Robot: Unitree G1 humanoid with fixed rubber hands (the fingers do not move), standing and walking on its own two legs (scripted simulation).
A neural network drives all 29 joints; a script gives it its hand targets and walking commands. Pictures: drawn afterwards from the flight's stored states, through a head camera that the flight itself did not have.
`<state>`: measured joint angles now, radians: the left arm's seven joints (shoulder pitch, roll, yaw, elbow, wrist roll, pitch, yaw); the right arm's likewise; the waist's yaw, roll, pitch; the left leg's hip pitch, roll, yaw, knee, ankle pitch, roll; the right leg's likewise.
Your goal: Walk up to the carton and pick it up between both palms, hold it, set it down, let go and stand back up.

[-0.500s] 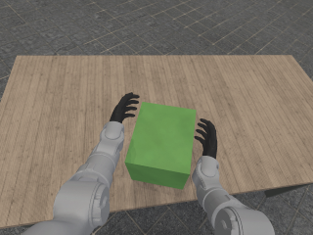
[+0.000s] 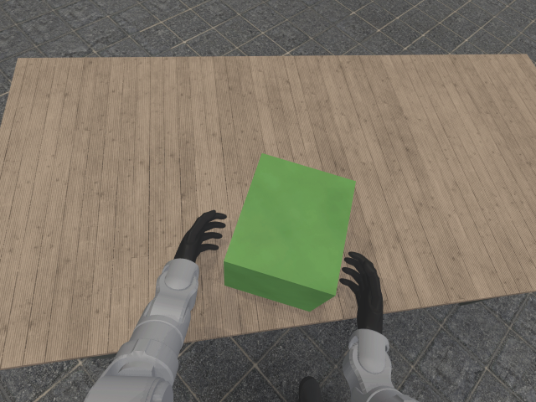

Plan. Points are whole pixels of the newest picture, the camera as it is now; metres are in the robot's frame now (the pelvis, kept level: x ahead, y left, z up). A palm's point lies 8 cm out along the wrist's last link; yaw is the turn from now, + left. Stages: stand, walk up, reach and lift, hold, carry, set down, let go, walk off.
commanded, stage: set down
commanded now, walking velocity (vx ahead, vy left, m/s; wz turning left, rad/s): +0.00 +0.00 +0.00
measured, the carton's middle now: (286, 235) +0.37 -0.04 -0.09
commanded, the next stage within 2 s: let go in 1.34 s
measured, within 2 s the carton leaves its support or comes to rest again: neither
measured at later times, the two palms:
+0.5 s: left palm (199, 265) +0.31 +0.10 -0.05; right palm (387, 264) +0.31 -0.19 -0.04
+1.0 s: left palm (177, 346) +0.20 +0.13 -0.05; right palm (447, 373) +0.15 -0.24 -0.04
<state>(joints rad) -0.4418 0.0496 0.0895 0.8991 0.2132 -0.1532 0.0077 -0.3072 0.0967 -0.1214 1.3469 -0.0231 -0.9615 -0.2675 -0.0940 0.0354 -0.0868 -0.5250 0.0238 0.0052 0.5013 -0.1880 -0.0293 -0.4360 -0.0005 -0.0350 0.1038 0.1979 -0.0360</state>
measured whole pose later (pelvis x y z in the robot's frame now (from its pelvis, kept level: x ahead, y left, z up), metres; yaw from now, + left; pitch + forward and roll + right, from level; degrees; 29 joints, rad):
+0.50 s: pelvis -0.01 -0.04 -0.01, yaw +2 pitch +19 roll -4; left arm -0.28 0.09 0.01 0.66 0.09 -0.01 0.00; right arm -0.36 0.03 -0.02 0.91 -0.02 -0.47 -0.22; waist -0.08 0.11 -0.15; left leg -0.48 0.01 0.00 0.46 -0.25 -0.03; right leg -0.44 -0.02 -0.04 0.19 -0.02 0.05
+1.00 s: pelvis -0.10 -0.09 -0.02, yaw +2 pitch +10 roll -2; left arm -0.20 0.26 0.09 0.64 0.04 -0.17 -0.23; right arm 0.01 0.02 0.09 0.54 0.01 -0.44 -0.35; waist -0.06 0.01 -0.02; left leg -0.47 0.05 0.00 0.51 -0.22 0.00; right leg -0.43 0.02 -0.03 0.25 0.00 0.01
